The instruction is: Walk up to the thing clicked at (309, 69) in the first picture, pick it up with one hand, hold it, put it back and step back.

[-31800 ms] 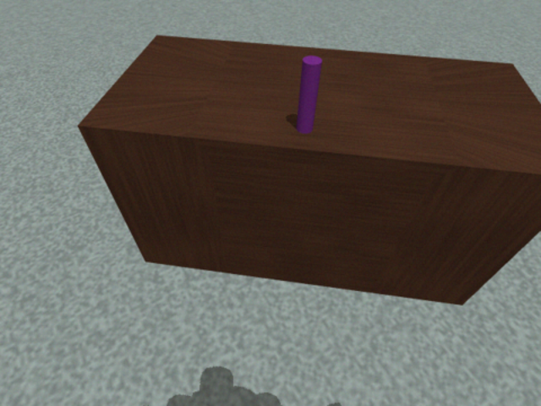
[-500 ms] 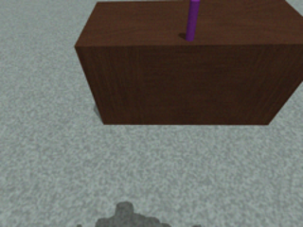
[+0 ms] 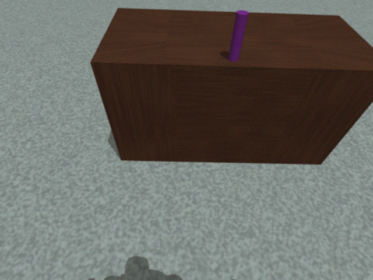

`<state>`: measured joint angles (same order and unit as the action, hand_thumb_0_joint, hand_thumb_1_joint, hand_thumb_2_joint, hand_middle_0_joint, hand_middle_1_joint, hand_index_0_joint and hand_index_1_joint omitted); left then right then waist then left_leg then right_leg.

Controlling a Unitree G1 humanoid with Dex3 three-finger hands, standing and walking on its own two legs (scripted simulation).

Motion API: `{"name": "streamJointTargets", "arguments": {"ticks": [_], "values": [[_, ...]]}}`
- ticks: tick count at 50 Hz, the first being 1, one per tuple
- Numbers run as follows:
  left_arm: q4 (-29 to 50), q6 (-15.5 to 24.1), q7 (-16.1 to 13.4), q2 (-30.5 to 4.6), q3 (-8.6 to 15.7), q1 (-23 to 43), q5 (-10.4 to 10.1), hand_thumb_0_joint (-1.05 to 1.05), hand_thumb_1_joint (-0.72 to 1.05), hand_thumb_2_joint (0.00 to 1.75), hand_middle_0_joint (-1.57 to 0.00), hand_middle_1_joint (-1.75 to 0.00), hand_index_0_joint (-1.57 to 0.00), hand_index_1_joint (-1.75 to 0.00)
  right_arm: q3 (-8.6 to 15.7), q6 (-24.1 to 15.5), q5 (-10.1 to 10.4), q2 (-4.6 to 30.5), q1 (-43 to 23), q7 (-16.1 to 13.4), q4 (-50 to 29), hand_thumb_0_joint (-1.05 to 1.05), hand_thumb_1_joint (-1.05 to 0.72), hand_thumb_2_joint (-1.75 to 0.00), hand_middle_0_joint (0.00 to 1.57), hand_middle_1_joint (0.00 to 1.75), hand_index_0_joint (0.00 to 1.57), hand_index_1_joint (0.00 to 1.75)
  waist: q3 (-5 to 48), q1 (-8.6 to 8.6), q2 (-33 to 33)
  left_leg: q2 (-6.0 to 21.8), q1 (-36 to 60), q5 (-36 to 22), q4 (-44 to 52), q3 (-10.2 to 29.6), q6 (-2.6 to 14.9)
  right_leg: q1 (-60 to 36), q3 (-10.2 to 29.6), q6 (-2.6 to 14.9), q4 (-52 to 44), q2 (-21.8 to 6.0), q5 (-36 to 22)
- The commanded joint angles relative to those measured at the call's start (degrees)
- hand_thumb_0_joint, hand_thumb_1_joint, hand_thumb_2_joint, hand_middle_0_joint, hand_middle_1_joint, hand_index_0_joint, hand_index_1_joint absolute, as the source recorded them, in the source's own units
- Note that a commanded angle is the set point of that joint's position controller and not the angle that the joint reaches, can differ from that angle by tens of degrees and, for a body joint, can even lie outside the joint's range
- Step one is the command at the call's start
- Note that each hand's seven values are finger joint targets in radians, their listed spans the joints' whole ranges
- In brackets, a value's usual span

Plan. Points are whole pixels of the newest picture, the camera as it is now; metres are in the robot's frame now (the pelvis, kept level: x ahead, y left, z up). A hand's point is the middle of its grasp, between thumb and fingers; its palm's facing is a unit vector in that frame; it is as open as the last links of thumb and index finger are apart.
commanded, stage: step back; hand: right
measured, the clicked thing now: (237, 37) +1.01 -0.20 +0.04
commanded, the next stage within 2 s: stand in 0.34 s
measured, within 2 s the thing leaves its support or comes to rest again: neither
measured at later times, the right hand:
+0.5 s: hand out of the picture +0.15 -0.25 -0.13, palm faces +0.02 +0.94 -0.33, open 7.4 cm
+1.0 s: hand out of the picture +0.06 -0.26 -0.14, palm faces +0.02 +0.95 -0.32, open 7.4 cm
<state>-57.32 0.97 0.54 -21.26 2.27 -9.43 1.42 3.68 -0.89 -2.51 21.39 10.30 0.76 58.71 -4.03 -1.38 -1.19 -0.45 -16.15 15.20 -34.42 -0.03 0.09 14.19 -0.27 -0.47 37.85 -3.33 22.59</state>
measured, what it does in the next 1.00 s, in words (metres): stands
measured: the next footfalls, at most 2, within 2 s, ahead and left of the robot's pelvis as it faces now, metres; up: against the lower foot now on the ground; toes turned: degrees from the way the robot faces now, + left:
none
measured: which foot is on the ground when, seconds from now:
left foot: down 0.00-1.00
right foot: down 0.00-1.00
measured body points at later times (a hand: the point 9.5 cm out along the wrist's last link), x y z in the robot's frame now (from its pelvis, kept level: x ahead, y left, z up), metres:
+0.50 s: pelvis +0.03 +0.00 +0.02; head +0.05 +0.00 +0.47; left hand +0.14 +0.30 -0.11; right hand +0.15 -0.30 -0.11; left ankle +0.03 +0.12 -0.73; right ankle +0.00 -0.14 -0.73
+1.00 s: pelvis +0.00 -0.01 +0.02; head +0.00 -0.01 +0.47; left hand +0.08 +0.30 -0.11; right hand +0.06 -0.31 -0.11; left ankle +0.03 +0.12 -0.73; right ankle +0.00 -0.14 -0.73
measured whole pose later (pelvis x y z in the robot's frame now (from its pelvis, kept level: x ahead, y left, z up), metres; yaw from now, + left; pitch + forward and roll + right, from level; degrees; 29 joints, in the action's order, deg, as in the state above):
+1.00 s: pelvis +0.00 -0.01 +0.02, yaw -1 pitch -4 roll +0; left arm -65.7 0.9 0.8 -20.2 0.6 -6.3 0.8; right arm 0.9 -0.5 -0.8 19.9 6.3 1.1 65.6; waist -3.3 0.3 0.3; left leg 1.2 -7.4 7.4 -18.2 -0.7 -0.9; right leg 5.4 0.3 -1.1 18.5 -1.0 9.6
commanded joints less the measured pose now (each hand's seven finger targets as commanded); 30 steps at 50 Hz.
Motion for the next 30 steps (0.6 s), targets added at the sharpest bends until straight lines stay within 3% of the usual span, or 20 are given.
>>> {"name": "streamJointTargets", "arguments": {"ticks": [1, 2, 4, 5, 6, 8, 12, 16, 17, 22, 28, 30], "values": [[3.58, 0.84, -0.98, -10.91, 1.96, 2.87, -0.93, 0.00, 0.90, 0.90, -0.20, -0.30, -0.20, -0.30, 2.17, -1.86, 0.22, 14.59, -4.46, -0.99, -4.09, 0.00, -0.90, -0.90, 0.20, 0.30, 0.20, 0.30, 3.28, 0.11, 7.56, 16.01, 4.18, -4.21, 14.72, 19.35, 9.82, 4.02, 2.23, 1.66, 0.08, 1.15, 6.69], [2.95, 1.18, -1.14, -9.97, 1.81, 2.64, -1.00, 0.00, 0.90, 0.90, -0.20, -0.30, -0.20, -0.30, 1.70, -1.82, 0.25, 13.37, -5.01, -1.11, -3.81, 0.00, -0.90, -0.90, 0.20, 0.30, 0.20, 0.30, 4.00, -0.28, 9.00, 13.85, 6.00, -12.62, 12.03, 15.32, 7.65, 2.91, 1.62, 1.80, -5.22, 1.25, 2.26], [0.99, 2.01, -1.46, -11.18, 2.12, 0.01, -0.91, 0.00, 0.90, 0.90, -0.20, -0.30, -0.20, -0.30, 1.21, -1.56, 1.26, 11.94, -7.18, -1.12, -3.60, 0.00, -0.90, -0.90, 0.20, 0.30, 0.20, 0.30, 7.39, -1.36, 9.71, 10.36, 4.22, -25.78, 6.61, 8.18, 3.68, -6.68, 2.51, 1.54, -13.24, 0.22, -15.51], [0.79, 2.13, -1.62, -12.51, 2.34, 0.38, -0.95, 0.00, 0.90, 0.90, -0.20, -0.30, -0.20, -0.30, 0.88, -1.37, 1.71, 10.96, -6.42, -1.14, -3.51, 0.00, -0.90, -0.90, 0.20, 0.30, 0.20, 0.30, 9.49, -0.71, 7.39, 8.24, 3.29, -24.14, 5.40, 6.57, 2.28, -9.40, 5.54, 2.46, -11.24, -1.25, -21.84], [1.33, 2.11, -1.47, -13.82, 2.43, 1.73, -0.90, 0.00, 0.90, 0.90, -0.20, -0.30, -0.20, -0.30, 0.88, -1.24, 1.87, 10.79, -5.28, -1.29, -3.29, 0.00, -0.90, -0.90, 0.20, 0.30, 0.20, 0.30, 9.92, 0.40, 5.19, 6.86, 3.60, -18.50, 6.34, 5.12, 1.75, -9.34, 6.50, 3.14, -10.11, -2.71, -22.73], [1.63, 1.82, -1.43, -13.47, 2.20, 4.34, -0.95, 0.00, 0.90, 0.90, -0.20, -0.30, -0.20, -0.30, 1.12, -1.07, 1.44, 11.22, -6.26, -1.52, -2.37, 0.00, -0.90, -0.90, 0.20, 0.30, 0.20, 0.30, 8.50, 0.77, 3.50, 6.80, 4.03, -14.91, 7.24, 4.79, 1.84, -8.27, 6.23, 3.39, -10.16, -3.37, -22.83], [0.42, 1.70, -1.60, -12.63, 1.65, 4.63, -0.76, 0.00, 0.90, 0.90, -0.20, -0.30, -0.20, -0.30, 1.12, -1.11, 1.51, 11.08, -8.05, -1.42, -1.43, 0.00, -0.90, -0.90, 0.20, 0.30, 0.20, 0.30, 8.64, 0.61, 1.01, 7.43, 6.10, -18.88, 6.99, 4.25, 3.09, -8.11, 5.14, 2.81, -11.27, -3.02, -25.87], [-0.01, 1.68, -1.77, -12.63, 1.84, 5.34, -0.76, 0.00, 0.90, 0.90, -0.20, -0.30, -0.20, -0.30, 1.03, -0.98, 1.63, 10.50, -8.71, -1.36, -0.59, 0.00, -0.90, -0.90, 0.20, 0.30, 0.20, 0.30, 9.05, 0.71, 0.16, 6.94, 6.80, -21.00, 6.68, 2.86, 2.72, -9.42, 5.09, 2.63, -11.28, -3.49, -29.36], [-1.27, 1.55, -1.54, -10.59, 0.73, 5.20, -1.70, 0.00, 0.90, 0.90, -0.20, -0.30, -0.20, -0.30, 0.39, -1.10, 2.28, 10.63, -7.82, -1.31, -0.44, 0.00, -0.90, -0.90, 0.20, 0.30, 0.20, 0.30, 9.53, 1.58, 0.27, 7.83, 11.00, -25.83, 9.48, 4.79, 2.43, -8.07, 5.44, 2.28, -12.67, -3.76, -32.94], [-1.84, 1.21, -1.65, -11.00, 0.62, 6.34, -1.45, 0.00, 0.90, 0.90, -0.20, -0.30, -0.20, -0.30, 0.25, -1.23, 2.29, 10.93, -9.34, -1.34, 0.30, 0.00, -0.90, -0.90, 0.20, 0.30, 0.20, 0.30, 10.24, 1.51, 1.78, 8.47, 14.78, -30.93, 11.21, 4.33, 1.63, -9.89, 4.42, 1.51, -15.05, -3.64, -34.20], [-2.77, 1.21, -1.31, -11.08, 0.39, 7.82, -1.11, 0.00, 0.90, 0.90, -0.20, -0.30, -0.20, -0.30, -0.43, -0.93, 2.35, 9.89, -11.07, -1.09, 0.94, 0.00, -0.90, -0.90, 0.20, 0.30, 0.20, 0.30, 7.47, 1.52, 1.41, 8.04, 13.63, -20.97, 15.51, 4.00, 0.83, -9.90, 5.09, 1.13, -19.90, -3.91, -26.58], [-3.06, 1.28, -1.27, -11.22, 0.50, 8.26, -1.08, 0.00, 0.90, 0.90, -0.20, -0.30, -0.20, -0.30, -0.42, -1.02, 2.24, 10.30, -11.07, -1.05, 1.11, 0.00, -0.90, -0.90, 0.20, 0.30, 0.20, 0.30, 7.99, 1.64, 1.84, 8.13, 13.02, -20.20, 16.32, 3.91, 0.83, -11.49, 5.14, 1.03, -20.26, -4.14, -26.39]]}}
